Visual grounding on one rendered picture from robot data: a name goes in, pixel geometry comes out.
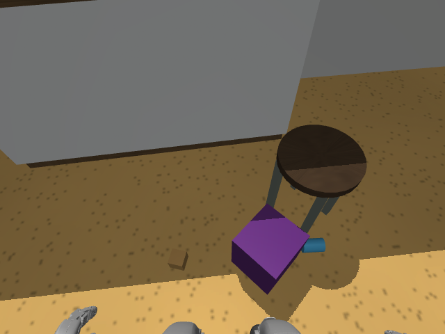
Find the left robot hand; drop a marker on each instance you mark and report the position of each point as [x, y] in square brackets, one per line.
[76, 321]

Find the stool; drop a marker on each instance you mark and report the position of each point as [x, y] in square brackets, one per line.
[320, 161]

